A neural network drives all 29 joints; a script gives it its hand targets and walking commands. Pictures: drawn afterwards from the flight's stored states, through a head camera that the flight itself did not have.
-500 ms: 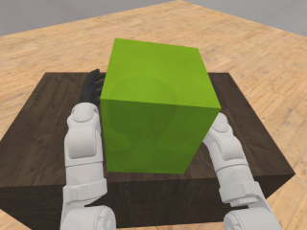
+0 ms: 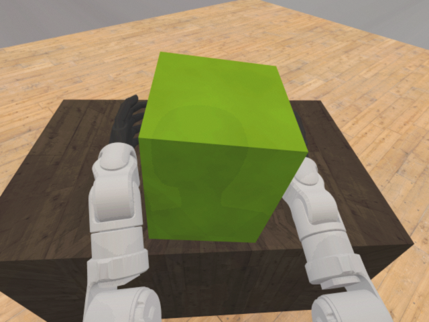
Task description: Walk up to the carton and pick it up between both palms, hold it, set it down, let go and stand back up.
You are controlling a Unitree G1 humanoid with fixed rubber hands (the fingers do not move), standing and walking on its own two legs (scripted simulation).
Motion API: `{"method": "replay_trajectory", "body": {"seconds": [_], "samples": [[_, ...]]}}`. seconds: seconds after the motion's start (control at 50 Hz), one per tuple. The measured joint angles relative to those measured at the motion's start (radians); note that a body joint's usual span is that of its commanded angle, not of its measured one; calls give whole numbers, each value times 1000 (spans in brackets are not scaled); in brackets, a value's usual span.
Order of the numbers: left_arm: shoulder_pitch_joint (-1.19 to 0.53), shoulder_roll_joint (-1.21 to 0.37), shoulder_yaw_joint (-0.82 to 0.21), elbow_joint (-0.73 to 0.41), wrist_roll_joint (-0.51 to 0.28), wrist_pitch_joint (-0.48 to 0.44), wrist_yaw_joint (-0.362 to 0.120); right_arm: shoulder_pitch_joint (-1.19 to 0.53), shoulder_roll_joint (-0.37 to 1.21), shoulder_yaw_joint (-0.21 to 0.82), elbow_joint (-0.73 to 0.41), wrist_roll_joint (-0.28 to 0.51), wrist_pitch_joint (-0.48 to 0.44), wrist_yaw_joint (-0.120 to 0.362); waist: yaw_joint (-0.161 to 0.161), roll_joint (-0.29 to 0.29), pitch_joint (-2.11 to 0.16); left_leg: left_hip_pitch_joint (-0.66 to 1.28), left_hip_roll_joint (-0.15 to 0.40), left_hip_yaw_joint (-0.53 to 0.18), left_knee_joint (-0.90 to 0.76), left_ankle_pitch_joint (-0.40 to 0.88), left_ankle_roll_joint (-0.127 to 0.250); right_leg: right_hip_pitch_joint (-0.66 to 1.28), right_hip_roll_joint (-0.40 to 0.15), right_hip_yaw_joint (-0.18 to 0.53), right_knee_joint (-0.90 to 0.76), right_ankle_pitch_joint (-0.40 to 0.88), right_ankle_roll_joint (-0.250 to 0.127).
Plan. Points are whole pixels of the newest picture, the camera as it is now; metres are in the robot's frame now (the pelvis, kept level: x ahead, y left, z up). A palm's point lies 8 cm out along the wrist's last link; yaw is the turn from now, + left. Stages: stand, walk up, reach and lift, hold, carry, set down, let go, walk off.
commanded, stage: hold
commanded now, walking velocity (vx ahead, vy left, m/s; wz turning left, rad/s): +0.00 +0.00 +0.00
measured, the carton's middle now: (211, 154) +0.37 +0.00 +0.16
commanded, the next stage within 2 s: set down in 1.74 s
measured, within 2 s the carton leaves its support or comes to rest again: neither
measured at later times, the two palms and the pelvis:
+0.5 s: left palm (121, 143) +0.36 +0.15 +0.19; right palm (293, 151) +0.36 -0.14 +0.17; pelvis +0.00 +0.00 +0.00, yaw +0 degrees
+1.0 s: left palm (124, 143) +0.36 +0.15 +0.19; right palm (294, 153) +0.36 -0.14 +0.17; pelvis +0.00 +0.00 +0.00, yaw +0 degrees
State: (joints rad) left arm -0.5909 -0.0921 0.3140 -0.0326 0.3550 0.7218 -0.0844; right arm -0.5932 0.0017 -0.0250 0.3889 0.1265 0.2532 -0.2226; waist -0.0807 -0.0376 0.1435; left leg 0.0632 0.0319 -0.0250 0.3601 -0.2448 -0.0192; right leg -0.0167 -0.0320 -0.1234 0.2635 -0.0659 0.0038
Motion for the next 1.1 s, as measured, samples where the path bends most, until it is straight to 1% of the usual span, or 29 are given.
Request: {"method": "replay_trajectory", "body": {"seconds": [0.08,0.2,0.32,0.4,0.46,0.58,0.68,0.8,0.88,1.0,1.1], "samples": [[-6,-2,2,15,3,-1,0,0,3,-9,9,-8,2,2,-1,-6,-6,0,-1,1,-3,0,1,-2,-1,1,1,-1,1],[-26,-9,1,21,13,6,7,-10,-6,-15,15,-10,2,10,15,-7,-5,-1,1,8,2,-5,0,-8,1,8,9,-6,0],[5,-4,-11,-23,7,15,10,-7,-15,11,-10,12,14,4,6,-1,7,7,5,2,7,-10,-1,10,5,2,-3,-4,0],[21,-6,-13,-31,8,17,9,3,-15,19,-13,22,15,1,4,-2,6,11,3,3,1,-9,1,10,3,3,0,-7,2],[36,-1,-25,-60,-5,18,11,19,-14,25,-43,30,9,-4,-1,1,3,9,1,1,4,-10,2,10,1,1,1,-8,4],[15,-9,-11,-18,3,21,10,14,-8,8,-15,8,19,1,3,3,-5,15,-2,6,0,-9,4,12,-1,6,2,-7,4],[11,-9,-17,-29,3,21,12,12,-16,12,-28,14,17,1,9,6,1,15,-1,8,7,-10,4,13,0,8,3,-5,5],[-8,-12,8,13,13,19,9,-13,0,-12,20,-15,23,15,9,-6,-1,13,-4,9,-6,0,4,5,-3,9,5,-3,2],[-9,-6,-1,-3,4,9,10,-12,-1,-14,-1,-6,11,13,8,-4,8,1,-2,5,2,0,2,-2,-2,6,5,0,2],[1,-5,-6,-12,3,5,11,-6,-5,-3,-3,1,3,9,-1,5,7,-1,-2,4,3,-2,2,-2,-2,4,4,-1,2],[9,-8,-10,-9,4,5,11,7,-11,6,-6,14,2,3,3,9,-1,5,-2,5,-1,-2,3,1,-1,6,5,-4,3]]}}
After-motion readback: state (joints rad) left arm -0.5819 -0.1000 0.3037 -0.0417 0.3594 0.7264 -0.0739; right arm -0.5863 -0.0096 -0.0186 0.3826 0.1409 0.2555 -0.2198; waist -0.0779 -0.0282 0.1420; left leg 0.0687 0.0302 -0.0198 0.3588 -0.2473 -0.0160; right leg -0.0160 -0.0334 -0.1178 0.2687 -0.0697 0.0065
